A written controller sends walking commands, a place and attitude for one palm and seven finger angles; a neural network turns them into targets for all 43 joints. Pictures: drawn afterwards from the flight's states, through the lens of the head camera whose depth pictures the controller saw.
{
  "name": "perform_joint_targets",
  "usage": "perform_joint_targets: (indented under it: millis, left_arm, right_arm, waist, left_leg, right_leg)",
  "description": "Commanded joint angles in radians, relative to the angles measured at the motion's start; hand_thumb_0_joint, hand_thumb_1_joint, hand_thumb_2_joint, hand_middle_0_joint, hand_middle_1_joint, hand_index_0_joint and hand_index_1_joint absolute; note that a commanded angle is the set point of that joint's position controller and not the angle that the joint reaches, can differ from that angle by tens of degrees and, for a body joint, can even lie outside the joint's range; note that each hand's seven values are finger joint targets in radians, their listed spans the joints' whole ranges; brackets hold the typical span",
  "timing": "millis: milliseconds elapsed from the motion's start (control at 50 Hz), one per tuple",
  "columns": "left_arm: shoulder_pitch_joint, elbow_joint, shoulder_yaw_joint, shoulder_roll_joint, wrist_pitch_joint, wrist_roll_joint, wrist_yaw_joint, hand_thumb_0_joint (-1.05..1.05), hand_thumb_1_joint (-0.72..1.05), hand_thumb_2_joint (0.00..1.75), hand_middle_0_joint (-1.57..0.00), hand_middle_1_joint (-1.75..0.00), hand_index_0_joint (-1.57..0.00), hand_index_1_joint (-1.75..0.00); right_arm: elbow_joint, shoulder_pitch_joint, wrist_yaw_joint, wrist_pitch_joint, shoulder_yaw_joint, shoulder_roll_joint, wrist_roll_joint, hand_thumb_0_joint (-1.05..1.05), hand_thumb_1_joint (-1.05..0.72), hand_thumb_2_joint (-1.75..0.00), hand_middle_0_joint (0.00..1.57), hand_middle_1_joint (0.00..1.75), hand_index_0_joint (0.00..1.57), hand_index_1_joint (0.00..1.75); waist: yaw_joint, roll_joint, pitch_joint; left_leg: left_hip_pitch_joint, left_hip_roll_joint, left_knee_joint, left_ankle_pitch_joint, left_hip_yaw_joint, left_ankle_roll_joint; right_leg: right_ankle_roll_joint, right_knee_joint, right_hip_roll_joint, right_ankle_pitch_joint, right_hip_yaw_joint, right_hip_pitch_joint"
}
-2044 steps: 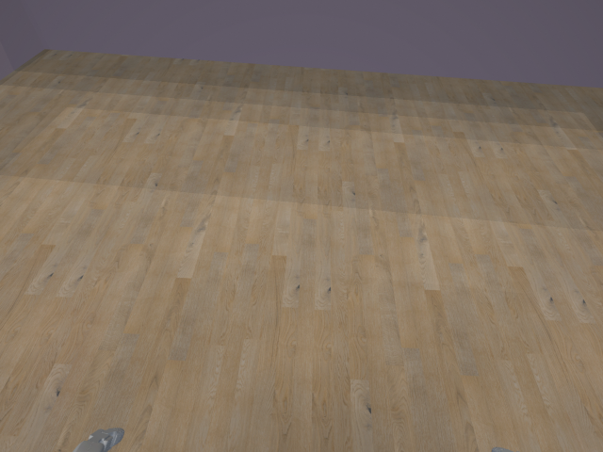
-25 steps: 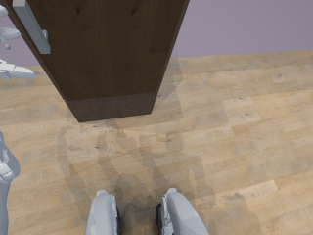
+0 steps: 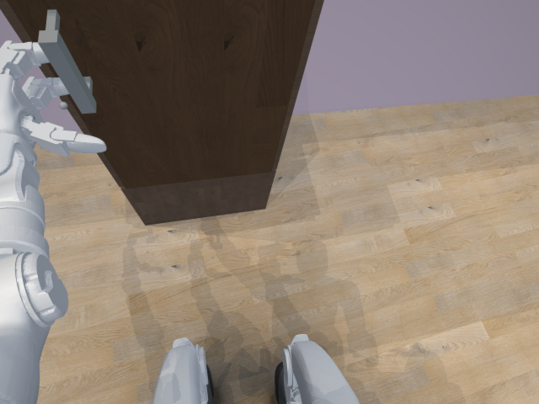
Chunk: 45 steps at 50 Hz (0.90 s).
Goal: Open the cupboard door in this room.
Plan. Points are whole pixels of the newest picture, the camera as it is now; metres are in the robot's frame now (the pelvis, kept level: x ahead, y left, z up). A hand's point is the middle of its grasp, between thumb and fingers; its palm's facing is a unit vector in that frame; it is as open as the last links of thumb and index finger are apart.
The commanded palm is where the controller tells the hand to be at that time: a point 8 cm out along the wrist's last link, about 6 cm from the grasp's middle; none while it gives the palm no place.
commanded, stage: slide the fingers in behind the handle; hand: left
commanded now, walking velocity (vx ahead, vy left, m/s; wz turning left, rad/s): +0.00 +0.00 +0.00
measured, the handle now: (71, 65) +0.58 +0.23 +0.07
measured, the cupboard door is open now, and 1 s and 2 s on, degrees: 0 0 1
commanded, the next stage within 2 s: close the thumb around the handle in 0.96 s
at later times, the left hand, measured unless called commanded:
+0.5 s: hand (92, 102) +0.52 +0.20 +0.07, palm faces +0.10 -1.00 -0.01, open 14.0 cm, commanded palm +0.50 +0.23 +0.06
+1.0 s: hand (94, 98) +0.53 +0.20 +0.07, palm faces +0.09 -1.00 -0.02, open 14.0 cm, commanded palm +0.51 +0.23 +0.06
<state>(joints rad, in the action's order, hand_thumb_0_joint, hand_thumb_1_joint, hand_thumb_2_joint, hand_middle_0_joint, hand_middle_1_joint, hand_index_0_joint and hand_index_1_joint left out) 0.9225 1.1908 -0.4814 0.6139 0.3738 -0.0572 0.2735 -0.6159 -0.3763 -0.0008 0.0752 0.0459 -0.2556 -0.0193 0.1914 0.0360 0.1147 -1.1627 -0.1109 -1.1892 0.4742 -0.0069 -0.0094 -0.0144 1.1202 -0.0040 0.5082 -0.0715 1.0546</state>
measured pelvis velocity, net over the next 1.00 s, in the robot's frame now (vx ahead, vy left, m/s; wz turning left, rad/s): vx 0.00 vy -0.01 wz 0.01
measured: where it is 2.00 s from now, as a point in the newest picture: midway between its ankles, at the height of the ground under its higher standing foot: outside the picture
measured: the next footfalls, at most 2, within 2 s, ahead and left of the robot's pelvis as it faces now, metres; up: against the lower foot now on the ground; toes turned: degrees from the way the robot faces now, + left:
none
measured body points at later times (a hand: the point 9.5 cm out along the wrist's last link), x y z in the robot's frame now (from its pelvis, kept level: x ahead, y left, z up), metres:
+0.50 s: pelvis +0.00 -0.01 +0.00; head +0.15 +0.01 +0.42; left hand +0.51 +0.25 +0.07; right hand +0.01 -0.27 -0.11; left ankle +0.04 +0.11 -0.64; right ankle +0.01 -0.14 -0.64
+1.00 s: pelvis +0.00 -0.01 +0.00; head +0.15 +0.02 +0.42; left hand +0.52 +0.25 +0.07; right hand +0.00 -0.27 -0.11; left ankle +0.04 +0.11 -0.64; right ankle +0.01 -0.14 -0.64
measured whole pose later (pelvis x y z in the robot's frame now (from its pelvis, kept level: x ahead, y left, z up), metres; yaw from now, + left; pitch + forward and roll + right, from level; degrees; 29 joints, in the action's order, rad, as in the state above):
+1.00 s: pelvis +0.00 -0.01 +0.00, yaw +1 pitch +26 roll -4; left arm 0.97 1.21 -0.42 0.54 0.42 -0.05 0.18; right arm -0.64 -0.38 -0.01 0.07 0.03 -0.26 -0.03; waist 0.19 0.04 0.12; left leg -1.18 -0.10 -1.20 0.48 0.00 0.00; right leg -0.01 1.14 0.00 0.52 -0.08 1.07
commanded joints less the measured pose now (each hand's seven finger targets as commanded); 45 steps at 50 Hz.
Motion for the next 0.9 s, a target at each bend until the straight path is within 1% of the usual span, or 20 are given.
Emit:
perform_joint_targets:
  millis: [0,60,80,140,220,260,300,320,340,400,420,460,520,560,600,720,760,780,820,880]
  left_arm:
    - [0.449,-0.279,-0.005,0.222,0.119,-0.041,-0.011,0.0,-0.5,0.3,-0.3,-1.2,-0.3,-1.2]
    - [0.408,-0.247,-0.011,0.22,0.12,-0.042,-0.012,0.0,-0.5,0.3,-0.3,-1.2,-0.3,-1.2]
    - [0.388,-0.218,0.0,0.205,0.109,-0.038,-0.012,0.0,-0.5,0.3,-0.3,-1.2,-0.3,-1.2]
    - [0.423,-0.184,0.033,0.185,0.082,-0.026,-0.019,0.0,-0.5,0.3,-0.3,-1.2,-0.3,-1.2]
    - [0.464,-0.251,0.004,0.209,0.104,-0.025,-0.05,0.0,-0.5,0.3,-0.3,-1.2,-0.3,-1.2]
    - [0.469,-0.229,0.05,0.148,0.11,-0.023,-0.054,0.0,-0.5,0.3,-0.3,-1.2,-0.3,-1.2]
    - [0.447,-0.205,0.049,0.144,0.108,-0.023,-0.054,0.0,-0.5,0.3,-0.3,-1.2,-0.3,-1.2]
    - [0.432,-0.191,0.051,0.141,0.104,-0.02,-0.054,0.0,-0.5,0.3,-0.3,-1.2,-0.3,-1.2]
    - [0.453,-0.201,0.056,0.139,0.101,-0.022,-0.055,0.0,-0.5,0.3,-0.3,-1.2,-0.3,-1.2]
    - [0.445,-0.216,0.017,0.178,0.105,-0.023,-0.068,0.0,-0.5,0.3,-0.3,-1.2,-0.3,-1.2]
    - [0.437,-0.215,0.029,0.159,0.105,-0.021,-0.072,0.0,-0.5,0.3,-0.3,-1.2,-0.3,-1.2]
    - [0.458,-0.215,0.034,0.158,0.109,-0.012,-0.088,0.0,-0.5,0.3,-0.3,-1.2,-0.3,-1.2]
    - [0.478,-0.203,0.079,0.108,0.115,0.003,-0.097,0.0,-0.5,0.3,-0.3,-1.2,-0.3,-1.2]
    - [0.502,-0.2,0.061,0.136,0.11,-0.001,-0.099,0.0,-0.5,0.3,-0.3,-1.2,-0.3,-1.2]
    - [0.5,-0.204,0.045,0.155,0.115,-0.002,-0.095,0.0,-0.5,0.3,-0.3,-1.2,-0.3,-1.2]
    - [0.46,-0.21,0.04,0.149,0.115,-0.009,-0.08,0.0,-0.5,0.3,-0.3,-1.2,-0.3,-1.2]
    - [0.464,-0.188,0.039,0.159,0.106,-0.008,-0.084,0.0,-0.5,0.3,-0.3,-1.2,-0.3,-1.2]
    - [0.489,-0.203,0.058,0.139,0.105,-0.009,-0.085,0.0,-0.5,0.3,-0.3,-1.2,-0.3,-1.2]
    - [0.466,-0.197,0.035,0.157,0.108,-0.008,-0.089,0.0,-0.5,0.3,-0.3,-1.2,-0.3,-1.2]
    - [0.475,-0.176,0.058,0.129,0.1,-0.006,-0.093,0.0,-0.5,0.3,-0.3,-1.2,-0.3,-1.2]
  right_arm:
    - [0.024,-0.179,0.014,-0.013,-0.078,-0.194,-0.009,0.0,-0.9,-0.9,0.2,0.3,0.2,0.3]
    - [0.015,-0.18,0.012,-0.012,-0.079,-0.193,-0.008,0.0,-0.9,-0.9,0.2,0.3,0.2,0.3]
    - [0.015,-0.177,0.011,-0.01,-0.08,-0.193,-0.004,0.0,-0.9,-0.9,0.2,0.3,0.2,0.3]
    - [0.013,-0.175,0.013,-0.005,-0.076,-0.195,-0.002,0.0,-0.9,-0.9,0.2,0.3,0.2,0.3]
    - [0.015,-0.176,0.014,-0.012,-0.08,-0.194,-0.009,0.0,-0.9,-0.9,0.2,0.3,0.2,0.3]
    - [0.007,-0.175,0.01,-0.014,-0.079,-0.185,-0.01,0.0,-0.9,-0.9,0.2,0.3,0.2,0.3]
    - [0.005,-0.18,0.008,-0.014,-0.078,-0.187,-0.01,0.0,-0.9,-0.9,0.2,0.3,0.2,0.3]
    - [0.009,-0.176,0.008,-0.011,-0.08,-0.188,-0.008,0.0,-0.9,-0.9,0.2,0.3,0.2,0.3]
    - [0.01,-0.175,0.007,-0.011,-0.079,-0.189,-0.009,0.0,-0.9,-0.9,0.2,0.3,0.2,0.3]
    - [0.014,-0.18,0.007,-0.012,-0.078,-0.187,-0.011,0.0,-0.9,-0.9,0.2,0.3,0.2,0.3]
    - [0.019,-0.175,0.005,-0.011,-0.078,-0.184,-0.01,0.0,-0.9,-0.9,0.2,0.3,0.2,0.3]
    - [0.016,-0.177,0.003,-0.013,-0.076,-0.181,-0.012,0.0,-0.9,-0.9,0.2,0.3,0.2,0.3]
    - [0.009,-0.179,0.0,-0.015,-0.08,-0.18,-0.013,0.0,-0.9,-0.9,0.2,0.3,0.2,0.3]
    - [0.004,-0.183,0.0,-0.015,-0.079,-0.186,-0.013,0.0,-0.9,-0.9,0.2,0.3,0.2,0.3]
    - [0.005,-0.188,0.002,-0.017,-0.08,-0.187,-0.014,0.0,-0.9,-0.9,0.2,0.3,0.2,0.3]
    - [0.007,-0.188,0.001,-0.015,-0.08,-0.183,-0.013,0.0,-0.9,-0.9,0.2,0.3,0.2,0.3]
    - [0.008,-0.187,0.002,-0.011,-0.077,-0.185,-0.011,0.0,-0.9,-0.9,0.2,0.3,0.2,0.3]
    - [0.007,-0.186,0.001,-0.013,-0.077,-0.183,-0.012,0.0,-0.9,-0.9,0.2,0.3,0.2,0.3]
    - [0.008,-0.192,0.002,-0.011,-0.079,-0.186,-0.013,0.0,-0.9,-0.9,0.2,0.3,0.2,0.3]
    - [0.005,-0.189,0.001,-0.01,-0.079,-0.185,-0.012,0.0,-0.9,-0.9,0.2,0.3,0.2,0.3]
  waist:
    - [0.009,0.181,0.534]
    - [-0.002,0.164,0.545]
    - [0.002,0.14,0.521]
    - [0.018,0.133,0.459]
    - [0.005,0.174,0.534]
    - [0.021,0.154,0.517]
    - [0.025,0.123,0.495]
    - [0.016,0.142,0.495]
    - [0.021,0.135,0.501]
    - [0.004,0.136,0.525]
    - [0.002,0.132,0.534]
    - [0.01,0.124,0.516]
    - [0.031,0.123,0.493]
    - [0.037,0.114,0.487]
    - [0.027,0.126,0.521]
    - [0.01,0.149,0.55]
    - [0.018,0.123,0.501]
    - [0.027,0.135,0.502]
    - [0.015,0.13,0.521]
    - [0.029,0.124,0.481]
  left_leg:
    - [0.55,0.055,0.101,-0.395,0.072,-0.018]
    - [0.534,0.057,0.099,-0.402,0.067,-0.017]
    - [0.509,0.058,0.099,-0.384,0.064,-0.018]
    - [0.479,0.058,0.106,-0.325,0.063,-0.021]
    - [0.528,0.059,0.099,-0.374,0.069,-0.018]
    - [0.519,0.06,0.093,-0.373,0.07,-0.019]
    - [0.498,0.061,0.094,-0.362,0.067,-0.022]
    - [0.494,0.063,0.096,-0.363,0.062,-0.019]
    - [0.486,0.063,0.094,-0.35,0.062,-0.021]
    - [0.473,0.066,0.093,-0.364,0.058,-0.023]
    - [0.473,0.068,0.093,-0.363,0.055,-0.022]
    - [0.455,0.067,0.089,-0.35,0.054,-0.023]
    - [0.463,0.065,0.089,-0.331,0.059,-0.024]
    - [0.443,0.064,0.088,-0.306,0.056,-0.026]
    - [0.449,0.067,0.087,-0.318,0.056,-0.027]
    - [0.485,0.066,0.086,-0.367,0.057,-0.022]
    - [0.451,0.065,0.09,-0.337,0.057,-0.023]
    - [0.457,0.066,0.093,-0.327,0.057,-0.025]
    - [0.47,0.066,0.093,-0.354,0.059,-0.024]
    - [0.461,0.065,0.092,-0.332,0.06,-0.022]
  right_leg:
    - [0.031,-0.128,-0.058,-0.3,0.019,-0.084]
    - [0.028,-0.128,-0.057,-0.32,0.022,-0.114]
    - [0.026,-0.131,-0.056,-0.317,0.023,-0.117]
    - [0.024,-0.142,-0.053,-0.269,0.022,-0.084]
    - [0.029,-0.129,-0.052,-0.296,0.024,-0.092]
    - [0.027,-0.128,-0.053,-0.299,0.022,-0.084]
    - [0.027,-0.131,-0.055,-0.304,0.023,-0.099]
    - [0.027,-0.13,-0.053,-0.306,0.024,-0.099]
    - [0.025,-0.131,-0.053,-0.3,0.026,-0.102]
    - [0.028,-0.124,-0.053,-0.326,0.031,-0.14]
    - [0.025,-0.124,-0.053,-0.327,0.031,-0.141]
    - [0.023,-0.123,-0.052,-0.32,0.032,-0.135]
    - [0.023,-0.129,-0.052,-0.296,0.031,-0.099]
    - [0.021,-0.136,-0.052,-0.281,0.036,-0.106]
    - [0.025,-0.128,-0.053,-0.294,0.038,-0.125]
    - [0.027,-0.122,-0.053,-0.326,0.031,-0.125]
    - [0.025,-0.128,-0.054,-0.303,0.031,-0.12]
    - [0.023,-0.131,-0.054,-0.296,0.03,-0.114]
    - [0.025,-0.127,-0.053,-0.313,0.028,-0.122]
    - [0.024,-0.132,-0.053,-0.289,0.026,-0.092]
